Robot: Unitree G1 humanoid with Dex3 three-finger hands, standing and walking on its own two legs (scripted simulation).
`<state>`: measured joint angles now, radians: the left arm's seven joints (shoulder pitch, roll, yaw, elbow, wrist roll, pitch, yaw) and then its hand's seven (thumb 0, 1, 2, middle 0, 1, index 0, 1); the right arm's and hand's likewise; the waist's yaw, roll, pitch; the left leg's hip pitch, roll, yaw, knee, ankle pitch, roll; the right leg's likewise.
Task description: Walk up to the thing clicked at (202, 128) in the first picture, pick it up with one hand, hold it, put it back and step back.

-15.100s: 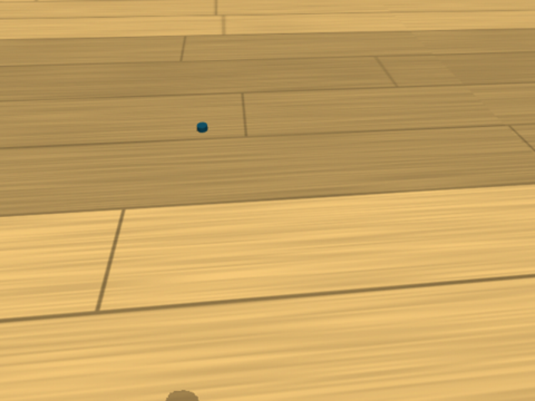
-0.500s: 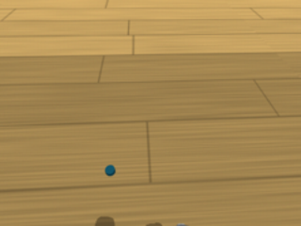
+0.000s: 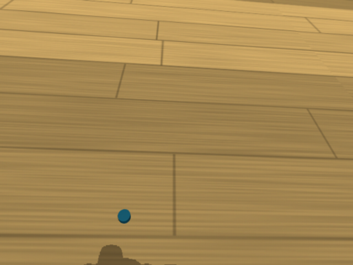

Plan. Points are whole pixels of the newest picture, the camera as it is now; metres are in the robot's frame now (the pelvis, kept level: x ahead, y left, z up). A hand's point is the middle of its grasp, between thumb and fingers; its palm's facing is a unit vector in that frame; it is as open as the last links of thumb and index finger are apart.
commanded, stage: walk up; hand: left
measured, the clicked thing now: (124, 216) +0.49 +0.24 -0.74
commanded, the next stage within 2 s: stand in 1.34 s
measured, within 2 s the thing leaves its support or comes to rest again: neither
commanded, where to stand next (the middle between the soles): +0.11 -0.01 m, yaw +1 degrees
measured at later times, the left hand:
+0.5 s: hand out of the picture +0.14 +0.24 -0.13, palm faces -0.03 -0.93 -0.35, open 7.4 cm
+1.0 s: hand out of the picture +0.13 +0.23 -0.13, palm faces -0.04 -0.95 -0.32, open 7.4 cm
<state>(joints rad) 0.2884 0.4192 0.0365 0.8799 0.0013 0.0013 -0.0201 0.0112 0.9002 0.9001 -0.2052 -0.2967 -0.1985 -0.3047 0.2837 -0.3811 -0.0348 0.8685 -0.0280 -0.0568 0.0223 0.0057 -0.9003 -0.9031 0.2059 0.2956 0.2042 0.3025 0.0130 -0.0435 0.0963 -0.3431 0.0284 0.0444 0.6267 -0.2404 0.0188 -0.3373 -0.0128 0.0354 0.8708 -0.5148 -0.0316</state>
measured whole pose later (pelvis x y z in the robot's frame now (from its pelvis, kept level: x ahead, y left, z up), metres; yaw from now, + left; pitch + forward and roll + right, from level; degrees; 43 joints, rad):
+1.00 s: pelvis +0.05 -0.01 +0.02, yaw -2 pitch -2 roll +0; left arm 0.08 0.34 0.01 1.16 0.00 0.00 -0.02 0.01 0.90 0.90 -0.21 -0.30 -0.20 -0.30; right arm 0.10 -0.36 0.00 1.16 -0.01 -0.01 0.01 0.01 -0.90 -0.90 0.21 0.30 0.20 0.30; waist 0.00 0.00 0.06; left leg -0.12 0.05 0.07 0.33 -0.16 -0.02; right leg -0.11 -0.03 0.00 0.33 -0.18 0.03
